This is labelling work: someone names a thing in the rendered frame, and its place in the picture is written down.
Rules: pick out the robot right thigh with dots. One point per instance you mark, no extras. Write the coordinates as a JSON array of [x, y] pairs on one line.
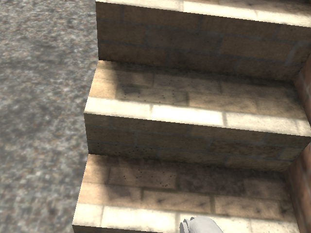
[[199, 224]]

